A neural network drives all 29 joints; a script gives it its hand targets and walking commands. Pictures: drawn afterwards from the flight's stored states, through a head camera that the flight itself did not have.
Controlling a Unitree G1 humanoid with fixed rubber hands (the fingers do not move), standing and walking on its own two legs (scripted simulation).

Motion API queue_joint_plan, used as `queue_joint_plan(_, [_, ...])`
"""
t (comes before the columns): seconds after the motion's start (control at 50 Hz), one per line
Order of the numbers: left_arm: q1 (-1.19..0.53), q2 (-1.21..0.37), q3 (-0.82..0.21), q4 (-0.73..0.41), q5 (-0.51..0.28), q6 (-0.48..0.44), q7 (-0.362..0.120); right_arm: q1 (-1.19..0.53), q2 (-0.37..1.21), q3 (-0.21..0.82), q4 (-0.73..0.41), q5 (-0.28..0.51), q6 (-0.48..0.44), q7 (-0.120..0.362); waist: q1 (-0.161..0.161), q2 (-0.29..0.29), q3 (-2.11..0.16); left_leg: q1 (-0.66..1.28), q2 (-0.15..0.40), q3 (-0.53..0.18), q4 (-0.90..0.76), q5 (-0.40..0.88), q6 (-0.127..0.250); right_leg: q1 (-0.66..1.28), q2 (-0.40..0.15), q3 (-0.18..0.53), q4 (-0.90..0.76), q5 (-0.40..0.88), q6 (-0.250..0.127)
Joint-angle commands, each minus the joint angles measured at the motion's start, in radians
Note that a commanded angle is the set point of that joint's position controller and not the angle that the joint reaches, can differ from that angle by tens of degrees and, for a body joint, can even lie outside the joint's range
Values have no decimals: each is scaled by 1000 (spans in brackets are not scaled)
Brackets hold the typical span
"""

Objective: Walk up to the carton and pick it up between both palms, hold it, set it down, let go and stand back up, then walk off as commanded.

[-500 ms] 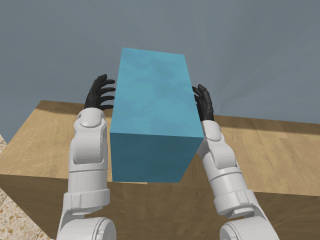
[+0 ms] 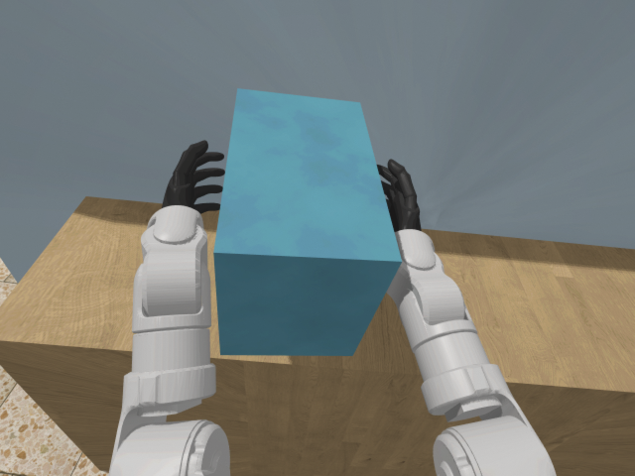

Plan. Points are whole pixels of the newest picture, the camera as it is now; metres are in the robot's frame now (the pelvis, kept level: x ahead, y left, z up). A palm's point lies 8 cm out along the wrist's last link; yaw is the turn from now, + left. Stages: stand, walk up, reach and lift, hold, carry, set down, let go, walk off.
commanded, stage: hold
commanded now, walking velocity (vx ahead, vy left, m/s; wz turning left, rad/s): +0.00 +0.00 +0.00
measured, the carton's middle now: (294, 220) +0.39 +0.01 +0.15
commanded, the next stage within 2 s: none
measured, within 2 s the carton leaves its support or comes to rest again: neither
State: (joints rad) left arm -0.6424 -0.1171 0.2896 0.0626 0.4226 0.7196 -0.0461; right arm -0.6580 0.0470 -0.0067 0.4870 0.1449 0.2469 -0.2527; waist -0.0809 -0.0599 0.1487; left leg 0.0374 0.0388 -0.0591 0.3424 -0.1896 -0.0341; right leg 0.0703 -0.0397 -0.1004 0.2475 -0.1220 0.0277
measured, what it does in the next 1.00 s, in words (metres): stands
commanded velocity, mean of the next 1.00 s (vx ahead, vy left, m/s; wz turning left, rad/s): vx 0.00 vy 0.00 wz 0.00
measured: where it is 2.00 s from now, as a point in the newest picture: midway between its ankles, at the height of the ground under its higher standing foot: outside the picture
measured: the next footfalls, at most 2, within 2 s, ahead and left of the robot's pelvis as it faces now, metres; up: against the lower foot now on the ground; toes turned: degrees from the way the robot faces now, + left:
none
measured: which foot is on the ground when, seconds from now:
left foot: down 0.00-1.00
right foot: down 0.00-1.00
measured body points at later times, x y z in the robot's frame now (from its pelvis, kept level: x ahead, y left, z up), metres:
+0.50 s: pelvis +0.00 +0.00 +0.00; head -0.01 +0.02 +0.45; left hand +0.38 +0.14 +0.18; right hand +0.38 -0.12 +0.17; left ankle +0.02 +0.14 -0.75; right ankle +0.02 -0.14 -0.75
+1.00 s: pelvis +0.00 +0.00 +0.00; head -0.02 +0.02 +0.45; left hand +0.38 +0.13 +0.19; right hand +0.38 -0.12 +0.17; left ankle +0.02 +0.14 -0.75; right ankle +0.02 -0.14 -0.75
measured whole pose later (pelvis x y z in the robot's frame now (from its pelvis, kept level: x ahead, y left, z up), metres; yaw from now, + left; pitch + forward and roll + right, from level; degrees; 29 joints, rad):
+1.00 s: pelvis +0.00 +0.00 +0.00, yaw +0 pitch -11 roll -1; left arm -0.61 -0.12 0.28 0.00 0.42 0.74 -0.05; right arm -0.63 0.04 0.02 0.43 0.16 0.26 -0.26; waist -0.08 -0.06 0.16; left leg 0.05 0.04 -0.05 0.34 -0.19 -0.04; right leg 0.07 -0.04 -0.10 0.25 -0.12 0.03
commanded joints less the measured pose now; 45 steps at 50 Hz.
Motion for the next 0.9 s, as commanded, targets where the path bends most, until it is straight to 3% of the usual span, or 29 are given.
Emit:
queue_joint_plan(0.0, [-510, -490, -434, -28, -148, -40, -158, -738, 484, 368, -301, 51, -83, 116, -6, 65, -396, -18, -97, 114, -47, 229, 6, 201, 105, -41, 9, 139, 8])
queue_joint_plan(0.04, [-503, -507, -465, -78, -169, -45, -156, -744, 498, 397, -376, 75, -92, 112, -13, 81, -462, 19, -95, 106, -26, 313, -5, 223, 108, -43, 24, 212, 12])
queue_joint_plan(0.06, [-514, -500, -477, -76, -172, -49, -152, -746, 482, 399, -367, 74, -87, 113, -16, 89, -459, 34, -96, 97, -23, 308, -13, 202, 112, -51, 24, 186, 11])
queue_joint_plan(0.08, [-487, -500, -485, -100, -168, -43, -152, -713, 477, 409, -377, 79, -88, 108, -23, 91, -454, 40, -95, 96, -10, 368, -15, 224, 114, -48, 28, 239, 10])
queue_joint_plan(0.14, [-477, -480, -468, -86, -158, -29, -150, -724, 457, 407, -382, 84, -80, 112, -7, 92, -418, 25, -97, 102, -32, 306, -14, 202, 116, -55, 20, 172, 10])
queue_joint_plan(0.2, [-473, -491, -500, -149, -183, -36, -146, -716, 474, 434, -450, 92, -90, 109, -6, 81, -478, 47, -94, 100, -14, 364, -14, 215, 113, -49, 32, 241, 10])
queue_joint_plan(0.24, [-464, -470, -496, -114, -170, -27, -148, -674, 442, 413, -394, 77, -70, 104, -28, 87, -403, 29, -97, 90, -22, 324, -13, 192, 107, -47, 23, 207, 11])
queue_joint_plan(0.26, [-485, -476, -488, -126, -175, -29, -152, -696, 467, 417, -404, 84, -70, 108, -13, 78, -436, 36, -94, 98, -20, 312, -7, 188, 107, -41, 21, 188, 11])
queue_joint_plan(0.28, [-473, -479, -503, -140, -173, -30, -152, -671, 461, 417, -404, 78, -67, 107, -17, 100, -446, 38, -97, 101, -23, 324, -10, 201, 106, -39, 21, 208, 10])
queue_joint_plan(0.32, [-468, -461, -463, -91, -157, -23, -155, -689, 456, 397, -358, 65, -61, 107, -11, 66, -404, 5, -97, 107, -40, 249, 3, 193, 100, -37, 14, 165, 13])
queue_joint_plan(0.38, [-504, -481, -485, -119, -171, -33, -154, -721, 482, 408, -405, 72, -75, 112, -3, 82, -438, -1, -97, 110, -46, 237, 1, 200, 102, -43, 21, 147, 7])
queue_joint_plan(0.46, [-480, -474, -465, -93, -160, -28, -156, -710, 473, 399, -369, 70, -67, 107, 0, 75, -429, 3, -95, 106, -42, 247, 2, 211, 102, -37, 15, 160, 7])
queue_joint_plan(0.48, [-495, -477, -475, -89, -172, -33, -160, -705, 472, 393, -357, 60, -68, 106, -23, 69, -424, 7, -102, 105, -42, 252, -1, 197, 101, -45, 13, 155, 9])
queue_joint_plan(0.5, [-501, -478, -475, -109, -164, -34, -157, -702, 473, 395, -363, 69, -69, 107, -16, 94, -446, 20, -99, 102, -35, 275, -5, 200, 99, -41, 19, 173, 8])
queue_joint_plan(0.52, [-499, -479, -486, -110, -180, -36, -156, -691, 478, 385, -371, 64, -69, 105, -27, 83, -432, 6, -99, 104, -34, 268, -7, 206, 103, -44, 22, 178, 10])
queue_joint_plan(0.6, [-472, -462, -476, -125, -164, -29, -157, -679, 466, 413, -373, 75, -66, 103, -11, 83, -432, 21, -97, 105, -24, 319, -6, 207, 104, -39, 23, 217, 13])
queue_joint_plan(0.66, [-479, -468, -490, -129, -161, -25, -159, -670, 461, 406, -373, 72, -62, 103, -33, 92, -418, 52, -95, 94, -24, 325, -15, 198, 104, -48, 18, 195, 13])
queue_joint_plan(0.68, [-472, -463, -467, -111, -153, -25, -157, -689, 457, 404, -367, 75, -63, 103, -12, 85, -397, 23, -94, 101, -31, 311, -12, 199, 109, -47, 16, 184, 10])
queue_joint_plan(0.7, [-477, -471, -484, -141, -171, -28, -160, -687, 472, 424, -407, 77, -70, 103, -10, 70, -430, 35, -93, 98, -26, 326, -10, 199, 108, -48, 25, 197, 14])
queue_joint_plan(0.76, [-477, -473, -491, -132, -163, -26, -156, -693, 467, 412, -399, 81, -71, 108, -20, 99, -424, 36, -99, 99, -29, 313, -12, 192, 108, -46, 22, 180, 9])
queue_joint_plan(0.78, [-465, -462, -482, -137, -164, -22, -157, -706, 459, 424, -426, 86, -74, 105, -8, 90, -436, 31, -98, 104, -28, 313, -7, 205, 104, -42, 17, 198, 8])
queue_joint_plan(0.82, [-495, -469, -479, -117, -159, -24, -156, -685, 459, 399, -365, 71, -67, 105, -21, 90, -420, 36, -94, 98, -33, 287, -9, 174, 105, -47, 14, 147, 5])
queue_joint_plan(0.84, [-493, -464, -470, -101, -163, -25, -155, -702, 465, 399, -354, 66, -62, 108, -7, 69, -397, 10, -91, 106, -47, 241, 0, 166, 105, -40, 8, 116, 4])
queue_joint_plan(0.88, [-495, -494, -504, -163, -182, -33, -150, -705, 486, 420, -429, 81, -81, 112, -12, 94, -477, 47, -90, 101, -28, 330, -13, 191, 108, -46, 24, 182, 5])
